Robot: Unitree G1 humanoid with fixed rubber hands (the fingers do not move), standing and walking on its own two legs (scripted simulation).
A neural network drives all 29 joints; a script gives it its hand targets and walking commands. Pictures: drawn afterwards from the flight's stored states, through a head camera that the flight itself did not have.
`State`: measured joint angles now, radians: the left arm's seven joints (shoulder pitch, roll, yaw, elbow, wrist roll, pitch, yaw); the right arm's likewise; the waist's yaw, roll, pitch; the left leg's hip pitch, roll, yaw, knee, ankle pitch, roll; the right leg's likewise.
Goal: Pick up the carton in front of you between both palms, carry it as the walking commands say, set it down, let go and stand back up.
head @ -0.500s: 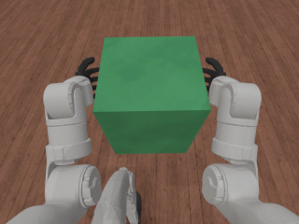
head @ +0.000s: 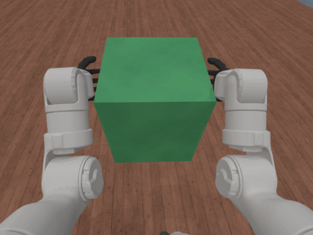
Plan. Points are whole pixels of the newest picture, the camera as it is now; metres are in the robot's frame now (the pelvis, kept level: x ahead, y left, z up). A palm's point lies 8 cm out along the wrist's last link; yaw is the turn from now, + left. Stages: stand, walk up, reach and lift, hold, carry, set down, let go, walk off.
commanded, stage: carry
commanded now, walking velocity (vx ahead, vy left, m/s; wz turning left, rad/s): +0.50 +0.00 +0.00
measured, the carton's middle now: (153, 105) +0.39 -0.01 +0.15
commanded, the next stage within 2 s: none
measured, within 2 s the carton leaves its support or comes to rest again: neither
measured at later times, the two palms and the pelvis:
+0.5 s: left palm (96, 70) +0.61 +0.17 +0.10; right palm (182, 70) +0.62 -0.13 +0.10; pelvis +0.30 +0.02 +0.01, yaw +1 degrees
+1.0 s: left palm (112, 35) +0.90 +0.14 +0.10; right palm (178, 37) +0.91 -0.16 +0.09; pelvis +0.64 -0.01 -0.01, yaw +1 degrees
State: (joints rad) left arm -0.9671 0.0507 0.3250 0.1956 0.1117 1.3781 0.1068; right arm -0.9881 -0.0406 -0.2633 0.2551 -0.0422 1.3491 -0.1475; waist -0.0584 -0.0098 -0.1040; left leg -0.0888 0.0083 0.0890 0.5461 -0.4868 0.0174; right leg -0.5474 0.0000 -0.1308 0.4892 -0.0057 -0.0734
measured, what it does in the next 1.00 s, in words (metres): walks ahead: right foot, then left foot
